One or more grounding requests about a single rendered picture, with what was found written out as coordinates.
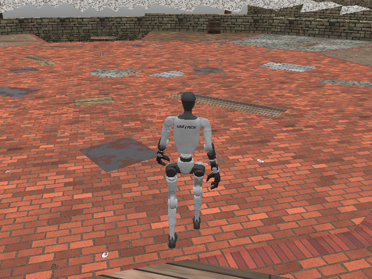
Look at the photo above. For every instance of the robot left hand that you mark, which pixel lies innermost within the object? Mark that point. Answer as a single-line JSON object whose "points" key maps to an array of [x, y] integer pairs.
{"points": [[163, 157]]}

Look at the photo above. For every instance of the robot left upper arm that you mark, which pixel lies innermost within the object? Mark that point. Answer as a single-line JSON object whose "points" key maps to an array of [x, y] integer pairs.
{"points": [[166, 130]]}

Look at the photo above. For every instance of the right robot forearm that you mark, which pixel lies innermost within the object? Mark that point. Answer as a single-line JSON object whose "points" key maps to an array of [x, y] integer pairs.
{"points": [[212, 160]]}

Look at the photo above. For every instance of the robot right hand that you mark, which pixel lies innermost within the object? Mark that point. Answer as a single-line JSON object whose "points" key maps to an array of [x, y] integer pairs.
{"points": [[216, 177]]}

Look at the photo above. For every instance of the robot right upper arm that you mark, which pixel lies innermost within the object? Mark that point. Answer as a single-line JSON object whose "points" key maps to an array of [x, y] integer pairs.
{"points": [[207, 133]]}

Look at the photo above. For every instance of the left robot forearm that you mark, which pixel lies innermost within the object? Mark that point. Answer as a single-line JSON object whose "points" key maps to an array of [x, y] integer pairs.
{"points": [[161, 149]]}

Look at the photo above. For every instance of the robot left foot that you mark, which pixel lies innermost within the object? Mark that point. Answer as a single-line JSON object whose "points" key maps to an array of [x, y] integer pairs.
{"points": [[172, 243]]}

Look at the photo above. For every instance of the right robot thigh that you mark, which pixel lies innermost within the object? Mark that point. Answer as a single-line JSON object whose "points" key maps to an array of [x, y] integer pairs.
{"points": [[199, 171]]}

